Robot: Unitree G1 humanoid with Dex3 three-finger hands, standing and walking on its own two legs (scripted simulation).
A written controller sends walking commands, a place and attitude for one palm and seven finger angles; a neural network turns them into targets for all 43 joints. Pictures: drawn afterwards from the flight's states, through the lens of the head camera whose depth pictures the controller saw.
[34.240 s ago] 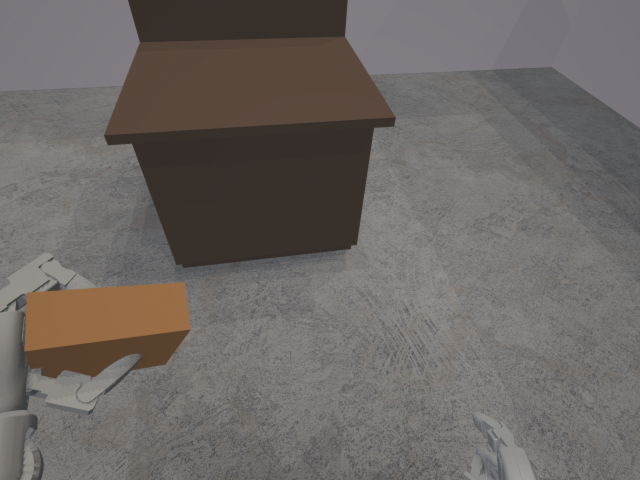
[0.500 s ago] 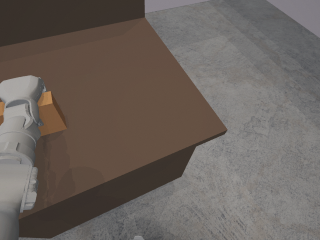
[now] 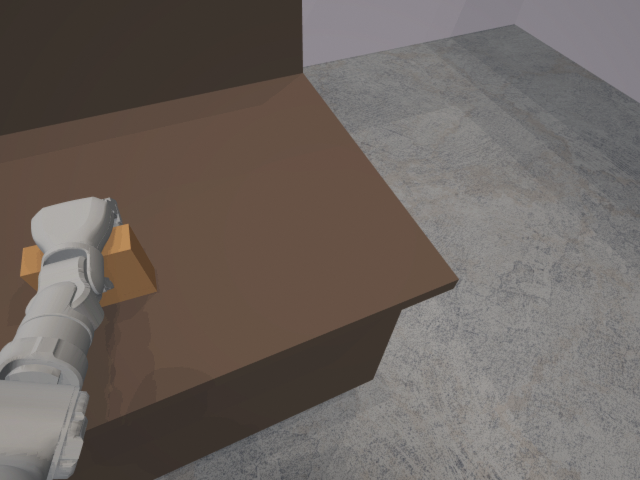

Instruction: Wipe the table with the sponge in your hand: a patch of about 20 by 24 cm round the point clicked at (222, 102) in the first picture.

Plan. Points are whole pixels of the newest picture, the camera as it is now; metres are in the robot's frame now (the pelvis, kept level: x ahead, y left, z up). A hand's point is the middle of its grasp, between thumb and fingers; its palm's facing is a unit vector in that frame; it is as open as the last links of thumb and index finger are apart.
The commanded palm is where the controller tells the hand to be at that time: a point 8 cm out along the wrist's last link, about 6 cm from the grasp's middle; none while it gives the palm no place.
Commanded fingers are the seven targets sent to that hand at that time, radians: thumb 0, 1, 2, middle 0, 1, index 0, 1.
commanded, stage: wipe back along the middle lane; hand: left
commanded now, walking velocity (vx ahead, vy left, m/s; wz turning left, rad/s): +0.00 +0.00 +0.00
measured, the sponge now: (102, 279) +0.39 +0.33 -0.02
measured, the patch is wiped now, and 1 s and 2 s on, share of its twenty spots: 0.75 0.80 0.90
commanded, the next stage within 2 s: slide across to the third lane in 1.14 s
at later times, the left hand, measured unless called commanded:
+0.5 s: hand (96, 278) +0.36 +0.31 +0.03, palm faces -0.06 -0.01 -1.00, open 9.2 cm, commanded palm +0.32 +0.28 +0.06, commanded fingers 0.00 0.10 1.30 -1.20 -1.60 -1.20 -1.60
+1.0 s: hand (106, 311) +0.31 +0.28 +0.03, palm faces -0.04 -0.04 -1.00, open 9.1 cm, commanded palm +0.27 +0.26 +0.06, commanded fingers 0.00 0.10 1.30 -1.20 -1.60 -1.20 -1.60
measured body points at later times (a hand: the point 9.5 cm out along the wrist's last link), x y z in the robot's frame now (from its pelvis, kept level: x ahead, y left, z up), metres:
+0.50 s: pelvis -0.01 +0.02 +0.00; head +0.02 +0.01 +0.45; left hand +0.36 +0.30 +0.08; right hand +0.11 -0.23 -0.12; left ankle -0.01 +0.05 -0.72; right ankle -0.05 -0.10 -0.72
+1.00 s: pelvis +0.00 -0.01 +0.01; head +0.00 -0.03 +0.46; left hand +0.31 +0.27 +0.09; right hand +0.16 -0.24 -0.11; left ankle -0.01 +0.05 -0.72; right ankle -0.05 -0.10 -0.72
